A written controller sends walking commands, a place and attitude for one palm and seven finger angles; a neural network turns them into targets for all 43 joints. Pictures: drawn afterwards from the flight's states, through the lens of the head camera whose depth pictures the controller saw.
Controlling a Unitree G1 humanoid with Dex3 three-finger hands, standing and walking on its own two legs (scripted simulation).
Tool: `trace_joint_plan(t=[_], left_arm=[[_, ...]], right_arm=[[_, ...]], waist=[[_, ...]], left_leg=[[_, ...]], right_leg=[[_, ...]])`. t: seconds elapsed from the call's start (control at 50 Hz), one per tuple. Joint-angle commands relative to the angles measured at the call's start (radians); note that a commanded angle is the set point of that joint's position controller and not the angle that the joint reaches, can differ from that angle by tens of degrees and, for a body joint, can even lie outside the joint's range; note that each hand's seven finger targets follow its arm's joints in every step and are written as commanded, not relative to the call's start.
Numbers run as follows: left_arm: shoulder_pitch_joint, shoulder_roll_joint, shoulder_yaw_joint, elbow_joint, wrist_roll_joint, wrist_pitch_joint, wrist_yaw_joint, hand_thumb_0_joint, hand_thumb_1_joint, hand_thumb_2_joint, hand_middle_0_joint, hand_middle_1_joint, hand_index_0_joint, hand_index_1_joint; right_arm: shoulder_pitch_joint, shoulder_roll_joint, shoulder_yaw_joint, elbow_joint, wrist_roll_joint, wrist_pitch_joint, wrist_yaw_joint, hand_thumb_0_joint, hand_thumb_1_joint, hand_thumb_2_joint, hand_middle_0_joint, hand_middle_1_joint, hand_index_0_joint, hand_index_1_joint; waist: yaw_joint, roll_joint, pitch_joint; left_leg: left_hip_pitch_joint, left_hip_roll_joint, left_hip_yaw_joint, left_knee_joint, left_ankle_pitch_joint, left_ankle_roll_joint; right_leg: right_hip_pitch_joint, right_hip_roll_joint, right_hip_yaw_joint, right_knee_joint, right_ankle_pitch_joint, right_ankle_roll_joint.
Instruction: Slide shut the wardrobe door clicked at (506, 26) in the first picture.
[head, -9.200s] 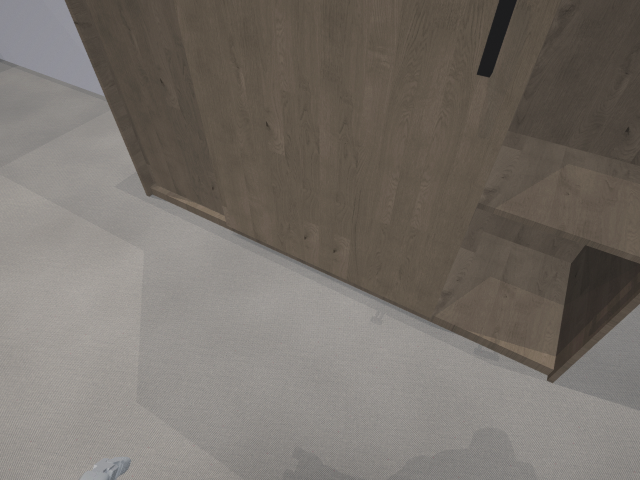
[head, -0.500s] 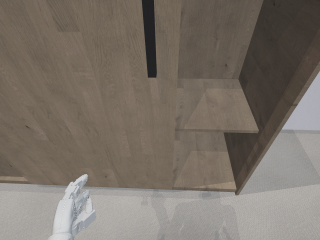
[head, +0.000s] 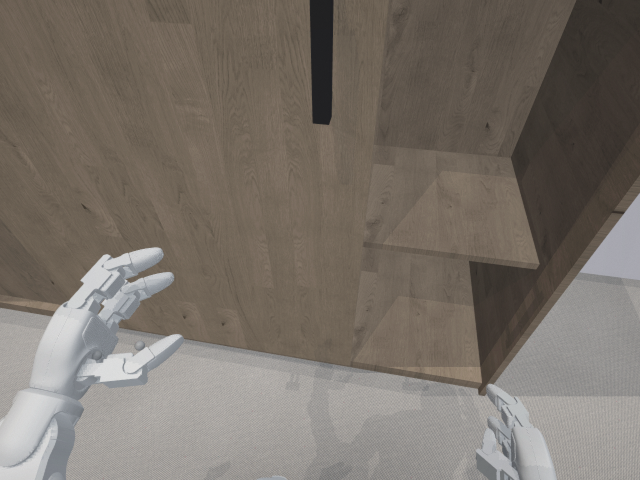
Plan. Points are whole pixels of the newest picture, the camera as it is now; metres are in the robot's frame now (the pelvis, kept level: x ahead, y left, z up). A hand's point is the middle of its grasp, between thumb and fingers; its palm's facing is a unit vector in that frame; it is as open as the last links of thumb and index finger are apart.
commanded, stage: raise the hand with hooked fingers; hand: left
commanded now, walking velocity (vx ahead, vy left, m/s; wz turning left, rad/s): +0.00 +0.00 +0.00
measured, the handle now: (325, 36) +0.57 +0.06 +0.30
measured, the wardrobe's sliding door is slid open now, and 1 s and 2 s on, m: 0.41 0.41 0.41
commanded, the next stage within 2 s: move the hooked fingers beside the handle in 1.42 s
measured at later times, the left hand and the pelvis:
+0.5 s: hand (59, 243) +0.27 +0.28 +0.21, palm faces -0.01 -0.99 -0.16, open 13.1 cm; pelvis +0.02 +0.05 +0.03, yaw -2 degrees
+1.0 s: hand out of the picture +0.27 +0.34 +0.33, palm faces +0.11 -0.97 -0.20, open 14.0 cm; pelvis -0.01 +0.05 +0.03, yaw +0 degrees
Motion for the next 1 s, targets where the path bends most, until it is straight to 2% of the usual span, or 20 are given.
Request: trace_joint_plan(t=[0.0,0.08,0.14,0.2,0.24,0.28,0.34,0.38,0.44,0.48,0.56,0.6,0.68,0.7,0.74,0.78,0.84,0.88,0.92,0.98], left_arm=[[-0.143,0.299,0.191,-0.058,-0.038,0.187,-0.046,0.000,0.083,0.550,-0.258,-0.825,-0.258,-0.825],[-0.109,0.331,0.360,-0.209,-0.125,0.199,0.031,0.000,-0.010,0.510,-0.265,-0.885,-0.265,-0.885],[-0.075,0.263,0.320,-0.298,-0.120,0.151,0.054,0.000,-0.080,0.480,-0.270,-0.930,-0.270,-0.930],[-0.123,0.218,0.221,-0.289,-0.088,0.180,0.034,0.000,-0.150,0.450,-0.275,-0.975,-0.275,-0.975],[-0.157,0.226,0.188,-0.263,-0.068,0.235,0.022,0.000,-0.197,0.430,-0.278,-1.005,-0.278,-1.005],[-0.214,0.280,0.209,-0.270,-0.054,0.290,0.025,0.000,-0.243,0.410,-0.282,-1.035,-0.282,-1.035],[-0.339,0.340,0.253,-0.388,-0.041,0.320,0.047,0.000,-0.313,0.380,-0.287,-1.080,-0.287,-1.080],[-0.397,0.393,0.301,-0.466,-0.044,0.319,0.068,0.000,-0.360,0.360,-0.290,-1.110,-0.290,-1.110],[-0.426,0.380,0.321,-0.466,-0.055,0.324,0.074,0.000,-0.430,0.330,-0.295,-1.155,-0.295,-1.155],[-0.436,0.369,0.314,-0.388,-0.056,0.371,0.061,0.000,-0.477,0.310,-0.298,-1.185,-0.298,-1.185],[-0.541,0.352,0.247,-0.239,-0.031,0.516,0.025,0.000,-0.500,0.300,-0.300,-1.200,-0.300,-1.200],[-0.587,0.364,0.232,-0.205,-0.015,0.566,0.018,0.000,-0.500,0.300,-0.300,-1.200,-0.300,-1.200],[-0.758,0.449,0.251,-0.289,-0.009,0.619,-0.002,0.000,-0.500,0.300,-0.300,-1.200,-0.300,-1.200],[-0.804,0.500,0.295,-0.335,-0.009,0.619,-0.007,0.000,-0.500,0.300,-0.300,-1.200,-0.300,-1.200],[-0.871,0.561,0.344,-0.410,-0.007,0.599,-0.009,0.000,-0.500,0.300,-0.300,-1.200,-0.300,-1.200],[-0.855,0.598,0.387,-0.390,-0.017,0.588,-0.002,0.000,-0.500,0.300,-0.300,-1.200,-0.300,-1.200],[-0.889,0.586,0.387,-0.246,-0.018,0.625,-0.012,0.000,-0.500,0.300,-0.300,-1.200,-0.300,-1.200],[-0.890,0.571,0.355,-0.120,0.003,0.671,-0.019,0.000,-0.500,0.300,-0.300,-1.200,-0.300,-1.200],[-0.879,0.526,0.294,-0.010,0.022,0.706,-0.031,0.000,-0.500,0.300,-0.300,-1.200,-0.300,-1.200],[-0.806,0.419,0.182,0.045,0.028,0.739,-0.058,0.000,-0.500,0.300,-0.300,-1.200,-0.300,-1.200]], right_arm=[[-0.095,-0.137,-0.046,-0.179,0.017,-0.046,-0.022,0.000,-0.900,-0.900,0.200,0.300,0.200,0.300],[-0.113,-0.105,-0.030,-0.211,0.009,-0.068,-0.007,0.000,-0.900,-0.900,0.200,0.300,0.200,0.300],[-0.072,-0.105,-0.035,-0.198,0.012,-0.099,0.011,0.000,-0.900,-0.900,0.200,0.300,0.200,0.300],[-0.063,-0.122,-0.044,-0.179,0.020,-0.127,0.016,0.000,-0.900,-0.900,0.200,0.300,0.200,0.300],[-0.056,-0.136,-0.049,-0.167,0.029,-0.135,0.006,0.000,-0.900,-0.900,0.200,0.300,0.200,0.300],[-0.060,-0.144,-0.047,-0.165,0.030,-0.136,-0.007,0.000,-0.900,-0.900,0.200,0.300,0.200,0.300],[-0.080,-0.134,-0.039,-0.170,0.029,-0.138,-0.019,0.000,-0.900,-0.900,0.200,0.300,0.200,0.300],[-0.088,-0.129,-0.026,-0.171,0.020,-0.135,-0.020,0.000,-0.900,-0.900,0.200,0.300,0.200,0.300],[-0.105,-0.119,-0.017,-0.160,0.019,-0.134,-0.016,0.000,-0.900,-0.900,0.200,0.300,0.200,0.300],[-0.105,-0.119,-0.010,-0.148,0.020,-0.116,-0.012,0.000,-0.900,-0.900,0.200,0.300,0.200,0.300],[-0.130,-0.131,-0.002,-0.144,0.040,-0.067,-0.014,0.000,-0.900,-0.900,0.200,0.300,0.200,0.300],[-0.141,-0.135,0.003,-0.150,0.045,-0.041,-0.010,0.000,-0.900,-0.900,0.200,0.300,0.200,0.300],[-0.191,-0.124,0.020,-0.178,0.048,-0.013,-0.015,0.000,-0.900,-0.900,0.200,0.300,0.200,0.300],[-0.203,-0.124,0.019,-0.187,0.049,-0.014,-0.015,0.000,-0.900,-0.900,0.200,0.300,0.200,0.300],[-0.219,-0.115,0.028,-0.198,0.042,-0.016,-0.018,0.000,-0.900,-0.900,0.200,0.300,0.200,0.300],[-0.223,-0.109,0.039,-0.188,0.035,-0.011,-0.019,0.000,-0.900,-0.900,0.200,0.300,0.200,0.300],[-0.225,-0.121,0.037,-0.159,0.042,-0.008,-0.017,0.000,-0.900,-0.900,0.200,0.300,0.200,0.300],[-0.212,-0.130,0.033,-0.142,0.048,0.004,-0.014,0.000,-0.900,-0.900,0.200,0.300,0.200,0.300],[-0.205,-0.141,0.027,-0.139,0.056,0.006,-0.007,0.000,-0.900,-0.900,0.200,0.300,0.200,0.300],[-0.201,-0.145,0.020,-0.159,0.070,0.017,0.001,0.000,-0.900,-0.900,0.200,0.300,0.200,0.300]], waist=[[-0.017,-0.056,-0.070],[0.034,-0.133,-0.195],[0.018,-0.086,-0.207],[-0.005,-0.008,-0.116],[-0.014,0.000,-0.061],[-0.004,-0.008,-0.024],[-0.004,0.025,-0.098],[0.012,0.053,-0.143],[0.008,0.093,-0.181],[0.018,0.119,-0.139],[-0.008,0.064,-0.019],[-0.009,0.021,0.002],[0.000,0.041,-0.093],[0.003,0.088,-0.156],[0.009,0.109,-0.224],[0.024,0.085,-0.211],[0.011,0.136,-0.127],[0.014,0.082,-0.048],[-0.004,0.040,0.017],[-0.009,-0.028,0.012]], left_leg=[[0.104,-0.013,-0.022,-0.109,0.051,0.038],[0.150,-0.010,-0.025,-0.135,0.161,0.026],[0.231,-0.015,0.007,-0.164,0.242,0.031],[0.300,-0.009,0.013,-0.198,0.254,0.040],[0.324,-0.006,0.013,-0.243,0.217,0.049],[0.335,-0.004,0.000,-0.280,0.184,0.050],[0.421,-0.002,-0.023,-0.328,0.183,0.052],[0.458,-0.001,-0.039,-0.349,0.207,0.043],[0.527,0.006,-0.060,-0.368,0.250,0.030],[0.521,0.005,-0.065,-0.385,0.244,0.020],[0.470,0.007,-0.083,-0.431,0.121,0.017],[0.454,0.002,-0.085,-0.444,0.082,0.020],[0.510,-0.007,-0.102,-0.455,0.049,0.022],[0.551,-0.011,-0.101,-0.451,0.061,0.022],[0.606,-0.009,-0.111,-0.451,0.080,0.019],[0.585,-0.010,-0.111,-0.460,0.083,0.018],[0.556,-0.006,-0.113,-0.477,0.032,0.018],[0.494,-0.009,-0.108,-0.487,-0.003,0.019],[0.454,-0.013,-0.107,-0.489,-0.057,0.020],[0.437,-0.013,-0.101,-0.480,-0.075,0.025]], right_leg=[[0.012,-0.152,0.323,-0.305,0.137,0.130],[0.155,-0.154,0.286,-0.265,0.395,0.154],[0.138,-0.125,0.222,-0.232,0.625,0.159],[0.053,-0.094,0.179,-0.253,0.561,0.133],[0.004,-0.064,0.133,-0.279,0.415,0.104],[0.003,-0.052,0.116,-0.305,0.316,0.084],[0.031,-0.041,0.079,-0.310,0.269,0.063],[0.081,-0.035,0.067,-0.315,0.271,0.049],[0.095,-0.032,0.055,-0.315,0.308,0.045],[0.105,-0.030,0.060,-0.335,0.315,0.038],[0.051,-0.034,0.060,-0.361,0.267,0.047],[0.049,-0.034,0.063,-0.377,0.250,0.046],[0.088,-0.044,0.075,-0.380,0.228,0.038],[0.096,-0.042,0.079,-0.380,0.233,0.037],[0.108,-0.041,0.076,-0.375,0.233,0.035],[0.131,-0.038,0.074,-0.389,0.223,0.029],[0.093,-0.040,0.070,-0.394,0.210,0.030],[0.082,-0.043,0.068,-0.409,0.192,0.030],[0.035,-0.044,0.065,-0.403,0.167,0.039],[0.036,-0.051,0.071,-0.395,0.168,0.041]])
